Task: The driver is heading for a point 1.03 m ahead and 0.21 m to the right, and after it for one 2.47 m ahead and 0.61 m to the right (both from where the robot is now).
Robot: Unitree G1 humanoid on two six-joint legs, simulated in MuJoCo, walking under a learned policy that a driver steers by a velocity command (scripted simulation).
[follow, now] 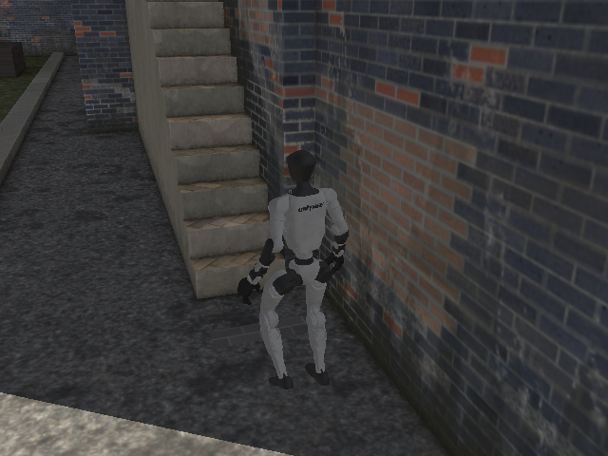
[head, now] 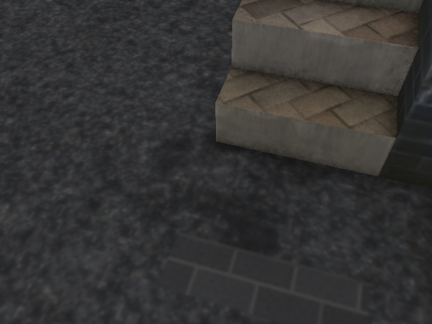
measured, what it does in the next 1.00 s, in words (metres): walks ahead, turning right: left foot, then right foot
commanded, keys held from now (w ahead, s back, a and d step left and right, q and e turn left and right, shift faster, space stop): w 0.26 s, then w+e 0.72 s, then e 0.02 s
